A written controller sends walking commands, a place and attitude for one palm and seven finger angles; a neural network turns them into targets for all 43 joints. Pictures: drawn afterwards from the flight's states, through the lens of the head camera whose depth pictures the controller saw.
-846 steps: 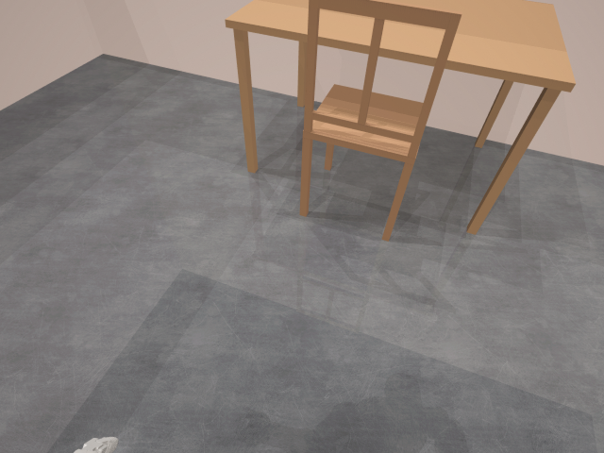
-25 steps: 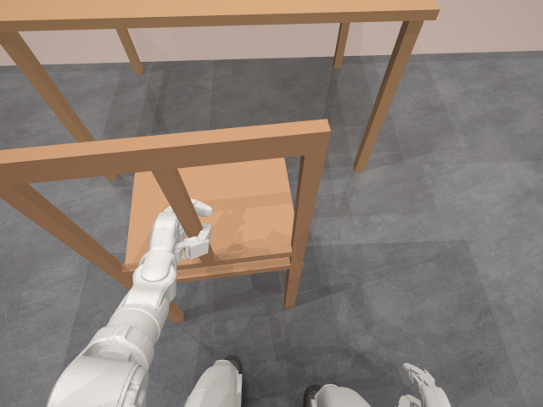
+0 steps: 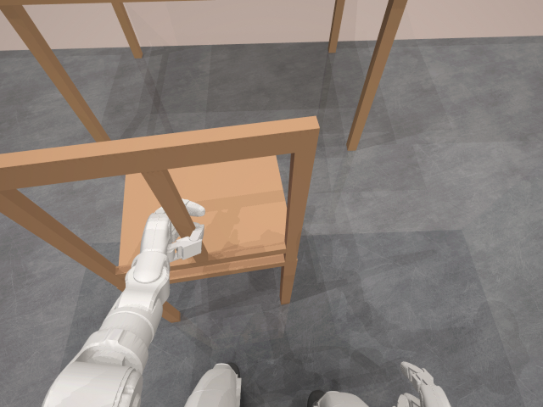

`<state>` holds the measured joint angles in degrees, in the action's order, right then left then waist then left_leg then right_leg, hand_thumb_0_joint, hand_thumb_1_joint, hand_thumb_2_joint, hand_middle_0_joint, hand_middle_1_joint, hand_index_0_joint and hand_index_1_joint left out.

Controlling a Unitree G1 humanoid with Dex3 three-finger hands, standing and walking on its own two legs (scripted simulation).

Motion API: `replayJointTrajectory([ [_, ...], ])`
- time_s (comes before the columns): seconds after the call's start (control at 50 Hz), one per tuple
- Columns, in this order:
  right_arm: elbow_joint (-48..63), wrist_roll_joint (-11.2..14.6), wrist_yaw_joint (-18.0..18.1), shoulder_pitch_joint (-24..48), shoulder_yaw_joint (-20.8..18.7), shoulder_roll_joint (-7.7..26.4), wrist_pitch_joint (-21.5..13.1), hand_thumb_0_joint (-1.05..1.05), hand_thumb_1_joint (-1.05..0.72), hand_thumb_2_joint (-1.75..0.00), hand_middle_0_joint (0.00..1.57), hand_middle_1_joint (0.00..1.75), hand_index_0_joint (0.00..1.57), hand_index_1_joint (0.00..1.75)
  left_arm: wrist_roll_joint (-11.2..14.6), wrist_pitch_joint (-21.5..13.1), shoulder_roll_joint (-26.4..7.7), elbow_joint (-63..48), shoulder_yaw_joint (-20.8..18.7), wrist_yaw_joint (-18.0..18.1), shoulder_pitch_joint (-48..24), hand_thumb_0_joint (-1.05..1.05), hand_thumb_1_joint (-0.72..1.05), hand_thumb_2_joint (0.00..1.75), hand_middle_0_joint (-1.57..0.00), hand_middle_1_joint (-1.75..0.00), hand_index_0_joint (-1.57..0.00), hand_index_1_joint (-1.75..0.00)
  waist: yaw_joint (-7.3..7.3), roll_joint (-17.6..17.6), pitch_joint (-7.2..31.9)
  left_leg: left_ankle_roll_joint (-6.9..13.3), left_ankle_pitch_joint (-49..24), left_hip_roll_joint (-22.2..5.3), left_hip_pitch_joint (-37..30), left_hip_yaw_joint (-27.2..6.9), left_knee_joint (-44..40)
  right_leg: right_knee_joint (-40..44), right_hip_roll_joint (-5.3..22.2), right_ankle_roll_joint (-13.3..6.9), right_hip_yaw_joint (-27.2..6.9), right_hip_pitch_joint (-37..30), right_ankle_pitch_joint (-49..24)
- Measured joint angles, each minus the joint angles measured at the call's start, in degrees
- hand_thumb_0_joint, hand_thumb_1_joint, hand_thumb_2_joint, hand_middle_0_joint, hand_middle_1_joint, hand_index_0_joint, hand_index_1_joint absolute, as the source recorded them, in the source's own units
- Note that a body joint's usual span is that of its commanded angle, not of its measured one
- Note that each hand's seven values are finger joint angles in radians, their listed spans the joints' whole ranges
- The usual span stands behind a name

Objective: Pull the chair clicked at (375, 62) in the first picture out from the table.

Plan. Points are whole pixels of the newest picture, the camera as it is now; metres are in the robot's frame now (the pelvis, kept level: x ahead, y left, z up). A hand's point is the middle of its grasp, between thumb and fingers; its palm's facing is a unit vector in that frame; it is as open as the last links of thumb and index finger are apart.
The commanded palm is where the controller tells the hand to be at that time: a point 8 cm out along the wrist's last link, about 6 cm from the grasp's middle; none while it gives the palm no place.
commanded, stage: step backward, pulling the chair out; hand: left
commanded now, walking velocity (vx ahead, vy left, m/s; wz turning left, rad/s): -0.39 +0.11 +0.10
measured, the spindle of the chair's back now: (183, 223) +0.39 +0.17 -0.05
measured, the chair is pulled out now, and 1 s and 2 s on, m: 0.53 0.75 0.76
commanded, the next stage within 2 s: stop walking, hand still on the chair in 0.34 s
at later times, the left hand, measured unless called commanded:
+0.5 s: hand (199, 319) +0.23 +0.12 -0.05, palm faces +0.05 -0.98 -0.17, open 5.5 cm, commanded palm +0.21 +0.17 -0.04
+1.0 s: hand (196, 392) +0.14 +0.11 -0.05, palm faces +0.01 -0.99 -0.16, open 5.5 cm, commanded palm +0.12 +0.16 -0.04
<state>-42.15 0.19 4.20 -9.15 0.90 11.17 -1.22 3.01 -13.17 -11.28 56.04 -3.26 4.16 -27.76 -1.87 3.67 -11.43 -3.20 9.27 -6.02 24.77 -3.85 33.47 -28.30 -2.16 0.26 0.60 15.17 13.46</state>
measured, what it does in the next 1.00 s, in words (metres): walks backwards: left foot, then right foot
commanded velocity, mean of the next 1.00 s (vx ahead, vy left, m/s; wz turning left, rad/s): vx -0.07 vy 0.01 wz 0.02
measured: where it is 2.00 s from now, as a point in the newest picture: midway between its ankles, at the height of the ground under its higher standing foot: outside the picture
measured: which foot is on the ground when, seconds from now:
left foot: down 0.00-0.00, up 0.02-0.16, down 0.18-0.46, up 0.48-0.62, down 0.64-1.00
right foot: down 0.00-0.24, up 0.26-0.40, down 0.42-1.00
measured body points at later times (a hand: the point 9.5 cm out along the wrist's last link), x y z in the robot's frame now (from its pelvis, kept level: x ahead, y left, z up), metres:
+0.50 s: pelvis -0.12 -0.02 +0.00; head -0.04 -0.04 +0.44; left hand +0.23 +0.18 -0.04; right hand +0.00 -0.26 -0.14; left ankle -0.05 +0.13 -0.72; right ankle -0.09 -0.14 -0.73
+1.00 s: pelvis -0.13 -0.01 +0.01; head -0.12 -0.02 +0.46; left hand +0.14 +0.17 -0.04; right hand +0.00 -0.24 -0.11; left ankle -0.14 +0.12 -0.73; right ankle -0.09 -0.14 -0.73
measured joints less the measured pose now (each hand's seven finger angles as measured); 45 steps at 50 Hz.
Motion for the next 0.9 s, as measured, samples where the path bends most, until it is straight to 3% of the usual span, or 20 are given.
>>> replayJointTrajectory([
  [0.1, -1.0, 0.7, 2.1, 0.9, 0.2, 1.7, 0.2, 0.01, -0.91, -0.89, 0.21, 0.30, 0.20, 0.30, 0.0, 0.3, 0.9, -0.4, -2.0, 0.5, 1.3, 0.04, 0.63, 0.76, -0.28, -1.13, -0.50, -1.44, -1.88, -1.6, 0.7, 0.1, 14.2, 5.5, 2.3, -0.8, 12.9, -2.4, 2.6, 0.1, -0.8, 3.6, 0.2],
  [0.16, -1.4, 0.6, 3.3, 0.2, 0.0, 4.0, 0.3, 0.01, -0.91, -0.89, 0.20, 0.30, 0.20, 0.30, -0.7, 1.3, 2.3, -1.1, -0.8, 1.1, 1.6, 0.04, 0.64, 0.75, -0.27, -1.14, -0.50, -1.44, -2.77, -1.9, 1.9, 0.1, 10.4, 5.9, -2.6, 0.8, 5.4, -2.9, 4.2, 0.9, 0.0, 5.0, -0.4],
  [0.18, -1.3, 0.7, 3.7, -0.3, -0.3, 4.9, 0.4, 0.01, -0.91, -0.89, 0.20, 0.30, 0.20, 0.30, -0.8, 1.8, 2.7, -1.4, 0.2, 1.3, 1.6, 0.03, 0.64, 0.74, -0.26, -1.15, -0.50, -1.44, -2.90, -1.5, 2.5, 0.5, 5.7, 5.2, -4.7, 1.1, 1.6, -3.4, 4.3, 1.2, 0.6, 5.6, -0.5],
  [0.2, -1.4, 0.8, 4.0, -0.4, -0.7, 5.3, 0.6, 0.01, -0.91, -0.89, 0.20, 0.30, 0.20, 0.30, -0.9, 2.4, 2.9, -1.6, 1.3, 1.5, 1.1, 0.03, 0.64, 0.74, -0.25, -1.15, -0.50, -1.44, -3.01, -1.7, 2.6, 1.6, 5.6, 5.2, -5.6, 1.1, -0.9, -3.8, 4.6, 1.5, 1.1, 6.1, -0.5],
  [0.24, -0.9, 0.8, 3.9, -0.2, -1.3, 5.1, 1.6, 0.01, -0.91, -0.89, 0.20, 0.30, 0.20, 0.30, -0.7, 3.3, 2.4, -2.0, 3.0, 1.6, 0.0, 0.02, 0.65, 0.74, -0.23, -1.16, -0.50, -1.44, -1.70, -3.9, 1.7, 2.3, 4.8, 6.1, -5.8, 2.1, -2.3, -4.2, 5.6, 1.9, 0.4, 7.0, -2.1],
  [0.34, 1.6, 0.0, 2.1, -1.0, -1.6, 3.5, 1.5, 0.01, -0.91, -0.89, 0.20, 0.30, 0.20, 0.30, 0.1, 4.1, 1.7, -1.9, 3.5, 1.3, 0.0, 0.03, 0.66, 0.73, -0.21, -1.16, -0.50, -1.44, -0.32, -3.3, 1.7, 1.8, 2.1, 3.9, -4.1, 1.8, -3.1, -12.4, 2.8, 0.4, 0.2, 7.8, 10.3],
  [0.42, 2.1, 0.5, 1.1, -2.3, -0.5, 1.9, 0.8, 0.01, -0.91, -0.89, 0.20, 0.30, 0.20, 0.30, 0.5, 2.9, 1.1, -0.6, 3.0, 0.3, 0.6, 0.03, 0.65, 0.74, -0.23, -1.16, -0.50, -1.44, 1.15, -2.3, 2.3, 0.4, 1.6, 2.2, -2.2, 1.7, -1.3, -3.1, 2.2, 0.2, 0.6, 1.5, 3.3],
  [0.46, 1.6, 1.1, 1.1, -1.5, 0.2, 1.9, 0.9, 0.01, -0.91, -0.89, 0.20, 0.30, 0.20, 0.30, 1.0, 2.1, 1.2, 0.3, 1.9, 0.0, 0.4, 0.03, 0.64, 0.75, -0.24, -1.15, -0.50, -1.44, 0.75, 0.2, 1.1, 0.2, 1.7, 0.5, -1.4, 0.7, 0.3, -1.7, 0.4, -0.3, 1.6, 1.1, -0.5],
  [0.48, 1.4, 1.5, 1.2, -1.3, 0.3, 1.8, 1.2, 0.01, -0.91, -0.89, 0.20, 0.30, 0.20, 0.30, 1.1, 2.4, 1.3, -0.4, 1.3, -0.1, 1.0, 0.03, 0.64, 0.75, -0.24, -1.14, -0.50, -1.44, 0.29, 0.4, 0.9, 0.3, 5.0, 0.9, -0.8, 0.2, 2.0, -2.1, 0.4, -0.6, 1.7, 1.4, -0.3],
  [0.52, 1.2, 1.9, 1.8, -1.2, 0.5, 1.8, 1.3, 0.01, -0.91, -0.89, 0.20, 0.30, 0.20, 0.30, 1.3, 3.3, 1.5, -2.4, 0.4, 0.1, 3.0, 0.03, 0.64, 0.75, -0.24, -1.12, -0.50, -1.44, -0.37, -0.6, 1.0, 0.7, 12.0, 3.4, 0.0, -0.3, 8.4, -3.0, 1.5, -0.9, 1.0, 2.3, 0.4],
  [0.56, 1.1, 1.8, 2.3, -1.8, 0.7, 2.3, 1.0, 0.01, -0.91, -0.89, 0.20, 0.30, 0.20, 0.30, 1.1, 4.3, 2.2, -4.4, 0.3, 0.6, 5.0, 0.04, 0.64, 0.74, -0.24, -1.12, -0.50, -1.44, -1.15, -1.5, 1.5, 1.2, 14.7, 5.4, -1.3, 0.4, 10.8, -3.5, 2.9, -0.7, 0.5, 2.9, 0.5],
  [0.6, 0.9, 1.5, 2.7, -2.6, 0.5, 3.1, 0.6, 0.01, -0.91, -0.89, 0.20, 0.30, 0.20, 0.30, 0.4, 5.6, 3.0, -6.2, 0.6, 0.9, 6.6, 0.04, 0.64, 0.74, -0.24, -1.13, -0.50, -1.44, -2.06, -1.9, 2.3, 1.6, 13.6, 6.0, -5.1, 1.6, 6.6, -4.1, 4.1, -0.2, 0.8, 3.2, 0.5],
  [0.64, 0.8, 1.2, 3.2, -3.5, 0.0, 4.1, 0.4, 0.01, -0.91, -0.89, 0.20, 0.30, 0.20, 0.30, -0.2, 6.8, 3.9, -8.0, 1.8, 1.2, 8.0, 0.04, 0.64, 0.74, -0.23, -1.14, -0.50, -1.44, -2.73, -1.4, 3.2, 2.2, 7.4, 5.5, -10.1, 2.4, -1.2, -5.1, 4.5, 0.5, 1.7, 3.5, 0.9],
  [0.7, 0.4, 1.0, 3.5, -3.2, -0.7, 3.9, 1.0, 0.01, -0.91, -0.89, 0.20, 0.30, 0.20, 0.30, -0.2, 7.6, 4.3, -8.8, 3.5, 1.6, 8.9, 0.03, 0.65, 0.74, -0.21, -1.15, -0.50, -1.44, -1.56, -3.3, 2.8, 2.8, 6.0, 6.6, -12.2, 3.8, -3.5, -4.3, 5.8, 1.3, 0.5, 2.5, 0.0],
  [0.9, 1.0, 0.5, 2.5, -4.4, 1.0, 0.9, 0.7, 0.01, -0.91, -0.89, 0.20, 0.30, 0.20, 0.30, -0.9, 6.4, 5.2, -10.0, 6.4, 1.0, 16.8, 0.04, 0.65, 0.74, -0.20, -1.15, -0.50, -1.44, 0.26, -2.8, 7.5, 2.7, 5.8, 5.5, -14.5, 4.4, -6.3, 1.0, 4.6, 1.1, 0.2, -0.6, -2.5],
])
